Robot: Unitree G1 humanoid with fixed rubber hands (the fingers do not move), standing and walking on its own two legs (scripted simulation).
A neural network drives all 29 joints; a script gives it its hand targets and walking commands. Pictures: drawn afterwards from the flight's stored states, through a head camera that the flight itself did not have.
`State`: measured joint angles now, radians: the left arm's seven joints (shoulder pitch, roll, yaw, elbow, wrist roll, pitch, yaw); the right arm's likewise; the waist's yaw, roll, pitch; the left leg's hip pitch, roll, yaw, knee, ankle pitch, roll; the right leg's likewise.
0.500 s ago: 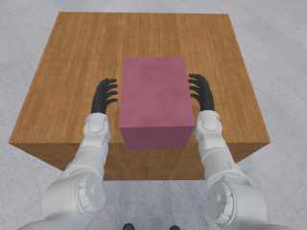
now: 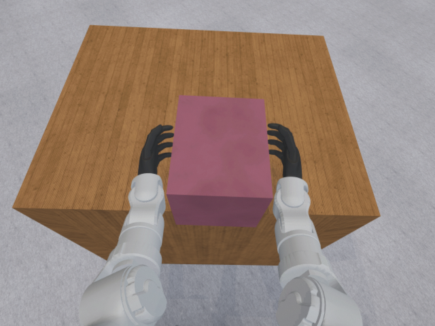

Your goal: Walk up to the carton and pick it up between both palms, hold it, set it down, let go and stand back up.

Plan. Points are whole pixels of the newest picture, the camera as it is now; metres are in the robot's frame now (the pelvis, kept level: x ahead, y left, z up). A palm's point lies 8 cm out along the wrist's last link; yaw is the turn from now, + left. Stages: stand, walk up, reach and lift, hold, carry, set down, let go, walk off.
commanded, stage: reach and lift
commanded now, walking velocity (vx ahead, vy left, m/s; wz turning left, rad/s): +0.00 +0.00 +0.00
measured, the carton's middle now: (218, 163) +0.44 -0.01 -0.02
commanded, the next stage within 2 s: none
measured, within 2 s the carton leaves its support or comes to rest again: leaves its support in 1.54 s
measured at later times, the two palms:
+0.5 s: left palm (150, 167) +0.42 +0.13 +0.01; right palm (289, 169) +0.41 -0.13 +0.03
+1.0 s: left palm (150, 168) +0.41 +0.13 +0.01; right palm (289, 170) +0.40 -0.13 +0.03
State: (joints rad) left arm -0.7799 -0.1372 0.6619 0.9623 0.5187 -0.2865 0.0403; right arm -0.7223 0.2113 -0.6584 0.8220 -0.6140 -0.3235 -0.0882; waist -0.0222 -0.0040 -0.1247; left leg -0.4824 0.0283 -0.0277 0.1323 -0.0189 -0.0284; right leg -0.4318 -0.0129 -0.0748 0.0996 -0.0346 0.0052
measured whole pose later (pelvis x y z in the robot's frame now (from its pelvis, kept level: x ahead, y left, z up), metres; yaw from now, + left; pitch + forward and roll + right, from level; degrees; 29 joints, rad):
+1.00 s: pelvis +0.00 +0.00 +0.00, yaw +0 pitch +22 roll +0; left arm -0.76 -0.14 0.66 0.95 0.54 -0.32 0.04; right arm -0.69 0.20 -0.63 0.84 -0.60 -0.38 -0.11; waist -0.02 -0.01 -0.15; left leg -0.48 0.03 -0.03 0.10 0.00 -0.03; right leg -0.43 -0.01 -0.07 0.07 -0.02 0.00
